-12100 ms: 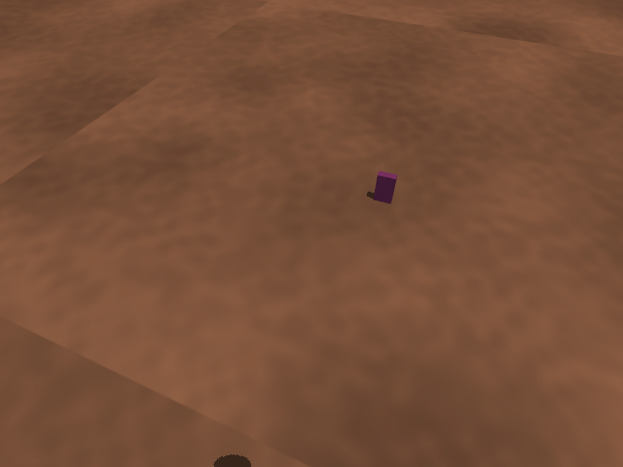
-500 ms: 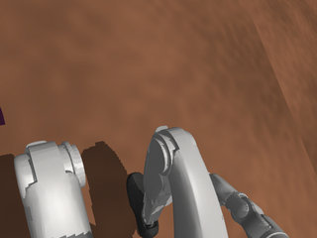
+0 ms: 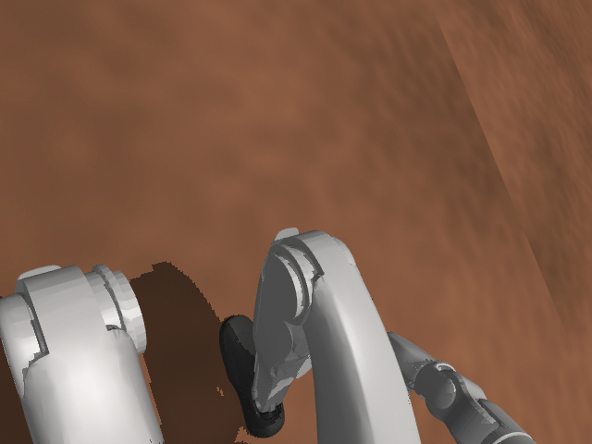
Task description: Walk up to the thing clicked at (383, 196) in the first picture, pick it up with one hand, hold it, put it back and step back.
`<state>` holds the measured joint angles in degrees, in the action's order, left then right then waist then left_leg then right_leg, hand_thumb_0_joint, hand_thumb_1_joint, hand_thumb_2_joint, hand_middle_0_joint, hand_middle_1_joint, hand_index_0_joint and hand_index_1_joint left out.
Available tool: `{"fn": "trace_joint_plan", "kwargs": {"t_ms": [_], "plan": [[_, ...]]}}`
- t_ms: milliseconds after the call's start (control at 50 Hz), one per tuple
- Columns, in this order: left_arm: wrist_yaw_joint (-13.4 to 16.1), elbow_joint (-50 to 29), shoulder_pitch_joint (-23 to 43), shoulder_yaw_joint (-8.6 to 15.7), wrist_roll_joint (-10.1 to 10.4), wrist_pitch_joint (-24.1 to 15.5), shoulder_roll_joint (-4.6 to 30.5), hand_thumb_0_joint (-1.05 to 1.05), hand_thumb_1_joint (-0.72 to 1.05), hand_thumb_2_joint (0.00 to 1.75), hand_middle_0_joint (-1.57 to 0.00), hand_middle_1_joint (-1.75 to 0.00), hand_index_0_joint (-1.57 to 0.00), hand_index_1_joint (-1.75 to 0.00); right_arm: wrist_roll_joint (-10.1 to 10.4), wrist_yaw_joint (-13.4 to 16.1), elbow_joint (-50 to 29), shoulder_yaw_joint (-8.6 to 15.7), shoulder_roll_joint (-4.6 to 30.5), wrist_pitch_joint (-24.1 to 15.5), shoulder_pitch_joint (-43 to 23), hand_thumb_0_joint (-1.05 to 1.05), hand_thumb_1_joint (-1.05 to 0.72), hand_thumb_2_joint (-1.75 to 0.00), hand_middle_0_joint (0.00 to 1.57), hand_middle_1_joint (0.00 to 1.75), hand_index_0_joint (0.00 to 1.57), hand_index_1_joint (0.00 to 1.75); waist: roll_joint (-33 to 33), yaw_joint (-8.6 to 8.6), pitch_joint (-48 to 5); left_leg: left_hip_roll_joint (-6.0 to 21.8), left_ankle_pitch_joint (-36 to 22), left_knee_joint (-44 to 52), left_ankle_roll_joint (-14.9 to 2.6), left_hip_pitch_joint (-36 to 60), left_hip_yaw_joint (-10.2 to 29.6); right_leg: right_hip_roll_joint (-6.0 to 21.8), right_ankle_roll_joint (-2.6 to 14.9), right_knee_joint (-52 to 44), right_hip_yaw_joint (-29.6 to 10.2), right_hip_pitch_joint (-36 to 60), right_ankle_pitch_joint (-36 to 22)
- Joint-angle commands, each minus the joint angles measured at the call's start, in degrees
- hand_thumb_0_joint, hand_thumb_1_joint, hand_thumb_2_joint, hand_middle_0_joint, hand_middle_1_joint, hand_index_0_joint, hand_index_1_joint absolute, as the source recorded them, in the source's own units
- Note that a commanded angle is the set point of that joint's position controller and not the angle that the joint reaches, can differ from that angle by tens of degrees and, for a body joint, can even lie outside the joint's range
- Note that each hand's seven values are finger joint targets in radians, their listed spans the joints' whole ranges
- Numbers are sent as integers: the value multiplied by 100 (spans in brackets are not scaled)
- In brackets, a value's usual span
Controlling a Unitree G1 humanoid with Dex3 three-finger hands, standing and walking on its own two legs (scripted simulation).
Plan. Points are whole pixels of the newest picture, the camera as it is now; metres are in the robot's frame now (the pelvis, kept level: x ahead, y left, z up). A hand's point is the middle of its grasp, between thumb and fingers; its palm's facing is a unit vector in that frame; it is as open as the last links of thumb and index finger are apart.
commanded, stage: close in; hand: left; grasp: from the side
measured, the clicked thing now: out of the picture +0.42 +0.31 -0.20
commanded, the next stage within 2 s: rest palm in 0.12 s
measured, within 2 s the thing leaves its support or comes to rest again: leaves its support in 1.90 s
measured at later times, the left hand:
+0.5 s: hand out of the picture +0.39 +0.30 -0.18, palm faces +0.41 -0.91 +0.00, open 15.9 cm
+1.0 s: hand out of the picture +0.40 +0.30 -0.18, palm faces +0.43 -0.90 -0.01, open 8.4 cm
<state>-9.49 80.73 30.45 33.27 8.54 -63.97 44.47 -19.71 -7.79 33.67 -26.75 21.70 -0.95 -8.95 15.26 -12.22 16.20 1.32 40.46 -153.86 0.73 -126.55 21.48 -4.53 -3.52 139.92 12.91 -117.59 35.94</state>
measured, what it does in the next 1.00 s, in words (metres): stands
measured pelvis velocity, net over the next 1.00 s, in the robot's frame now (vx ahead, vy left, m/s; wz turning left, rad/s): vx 0.00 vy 0.00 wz -0.03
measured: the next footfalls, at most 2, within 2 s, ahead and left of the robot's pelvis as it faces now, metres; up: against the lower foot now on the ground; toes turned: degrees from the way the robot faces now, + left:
none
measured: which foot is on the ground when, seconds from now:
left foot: down 0.00-1.00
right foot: down 0.00-1.00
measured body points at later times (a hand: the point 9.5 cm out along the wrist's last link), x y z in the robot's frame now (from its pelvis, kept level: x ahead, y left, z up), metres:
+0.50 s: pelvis +0.00 +0.00 +0.00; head +0.21 +0.20 +0.34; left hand +0.36 +0.34 -0.17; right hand +0.19 -0.23 -0.03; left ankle +0.08 +0.12 -0.24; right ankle +0.14 -0.13 -0.24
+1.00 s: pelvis +0.00 +0.00 +0.00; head +0.22 +0.20 +0.34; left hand +0.37 +0.35 -0.17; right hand +0.18 -0.24 -0.03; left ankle +0.08 +0.12 -0.24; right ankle +0.14 -0.13 -0.24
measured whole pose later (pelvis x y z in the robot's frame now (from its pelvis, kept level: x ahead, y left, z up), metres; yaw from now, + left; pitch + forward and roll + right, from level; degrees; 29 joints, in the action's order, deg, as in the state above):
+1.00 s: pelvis +0.00 +0.00 +0.00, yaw -2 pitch +10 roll -18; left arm 0.6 83.7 33.2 29.9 6.5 -66.4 47.2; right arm -21.0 -8.5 32.6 -29.9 21.2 1.2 -11.4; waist 16.6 -12.7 18.1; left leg 1.8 41.2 -154.0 1.0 -126.0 23.6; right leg -5.4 -4.3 138.6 14.4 -117.1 35.2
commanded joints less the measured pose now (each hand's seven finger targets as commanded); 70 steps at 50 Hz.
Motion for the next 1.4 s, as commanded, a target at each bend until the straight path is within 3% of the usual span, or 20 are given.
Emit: {"fn": "trace_joint_plan", "kwargs": {"t_ms": [0,80,160,300,340,380,440,580,720,740,920,1020,1100,1120,1160,1260,1380], "plan": [[201,-971,993,-175,-51,-436,840,0,-55,7,-6,-8,-7,-8,-43,82,-157,720,2049,50,22,0,-94,-91,20,30,20,30,-3290,-501,-3143,317,-544,2184,168,2299,-530,-81,393,-874,739,1163,-837],[353,-940,1066,-354,-50,-437,693,0,-56,8,-7,-9,-7,-8,-47,55,-135,725,2027,69,40,0,-93,-91,20,30,20,30,-3042,-580,-3069,298,-428,2060,109,2109,-571,-101,369,-966,698,1209,-810],[536,-873,1150,-382,-23,-468,725,0,-54,9,-7,-8,-7,-8,-49,34,-125,667,1963,66,40,0,-93,-91,20,30,20,30,-2814,-558,-3082,261,-382,1936,48,1919,-637,-144,353,-1079,692,1326,-779],[804,-562,869,-295,-214,-514,804,0,-40,15,-12,-10,-11,-11,-99,14,-180,594,1948,139,-57,0,-91,-91,20,30,20,30,-2890,-457,-3015,310,-560,2047,111,2078,-540,-155,380,-974,760,1318,-852],[843,-533,926,-367,-222,-528,714,0,-39,17,-13,-11,-12,-12,-114,11,-190,603,1965,162,-71,0,-91,-91,20,30,20,30,-2883,-537,-2993,319,-526,2031,115,2080,-538,-172,380,-985,774,1287,-842],[876,-646,986,-333,-205,-575,779,0,-24,26,-27,-23,-26,-24,-127,10,-178,573,1968,157,-86,0,-91,-90,20,30,20,30,-2944,-529,-3003,324,-524,2037,118,2101,-515,-182,374,-989,785,1336,-859],[926,-794,1170,-268,-220,-634,988,0,-14,31,-33,-29,-32,-29,-125,16,-180,550,1983,157,-103,0,-91,-90,20,30,20,30,-3083,-559,-3016,346,-445,2056,126,2138,-483,-185,376,-968,804,1276,-799],[964,-654,1231,-459,-334,-590,912,0,4,42,-44,-39,-44,-39,-142,25,-143,528,1988,194,-75,0,-90,-90,20,30,20,30,-3059,-671,-2930,377,-517,2072,136,2200,-423,-183,357,-984,807,1249,-897],[979,-526,1253,-547,-278,-579,808,0,26,54,-58,-51,-57,-51,-145,4,-198,447,2007,231,-137,0,-89,-90,20,30,20,30,-2966,-693,-2785,380,-540,2104,147,2166,-331,-175,346,-976,871,1243,-908],[992,-330,1070,-413,-280,-545,964,0,26,56,-60,-54,-59,-53,-138,17,-189,466,2031,237,-122,0,-89,-90,20,30,20,30,-2903,-648,-2794,374,-484,2080,118,2111,-359,-202,354,-1006,873,1261,-855],[1016,-379,1260,-361,-231,-588,1097,0,52,74,-78,-71,-77,-71,-150,45,-222,380,2028,251,-135,0,-88,-89,20,30,20,30,-2880,-713,-2841,368,-458,1991,86,2022,-395,-227,348,-1081,872,1370,-879],[1004,-396,1361,-283,-222,-603,1200,0,54,79,-86,-79,-85,-78,-165,58,-229,369,2055,267,-137,0,-88,-89,20,30,20,30,-2902,-754,-2813,396,-383,2008,91,2046,-366,-223,336,-1078,880,1366,-834],[983,-404,1325,-214,-206,-586,1308,0,56,85,-92,-86,-92,-86,-163,75,-231,351,2039,279,-114,0,-88,-89,20,30,20,30,-2887,-687,-2912,405,-449,1979,78,2079,-390,-240,346,-1090,854,1435,-865],[961,-421,1414,-303,-203,-584,1230,0,55,88,-94,-89,-93,-88,-168,80,-230,331,2022,274,-133,0,-88,-89,20,30,20,30,-2959,-733,-2904,402,-521,1963,81,2102,-404,-234,340,-1080,847,1457,-936],[965,-392,1333,-200,-208,-555,1307,0,56,91,-97,-93,-97,-93,-172,92,-223,352,2053,280,-102,0,-89,-89,20,30,20,30,-2988,-708,-2877,419,-581,1988,90,2137,-389,-232,345,-1061,851,1451,-980],[974,-382,1250,-214,-256,-505,1211,0,56,101,-108,-105,-108,-105,-178,91,-239,383,2085,329,-103,0,-89,-90,20,30,20,30,-3156,-702,-2806,460,-657,2141,168,2358,-254,-203,360,-961,915,1294,-988],[978,-480,1314,-301,-241,-507,1104,0,48,106,-115,-112,-115,-112,-172,54,-333,379,2047,331,-179,0,-89,-90,20,30,20,30,-2997,-743,-2704,425,-414,2078,119,2091,-316,-205,340,-1061,894,1317,-836]]}}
